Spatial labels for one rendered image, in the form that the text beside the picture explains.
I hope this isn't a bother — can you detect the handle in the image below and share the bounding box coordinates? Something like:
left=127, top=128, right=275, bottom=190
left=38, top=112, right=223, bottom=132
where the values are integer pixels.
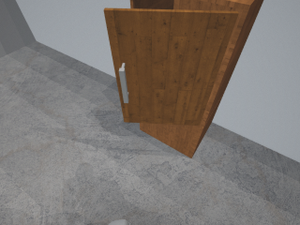
left=118, top=63, right=129, bottom=103

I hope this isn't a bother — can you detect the cupboard door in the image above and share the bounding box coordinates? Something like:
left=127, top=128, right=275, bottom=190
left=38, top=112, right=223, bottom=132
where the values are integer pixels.
left=103, top=7, right=239, bottom=126

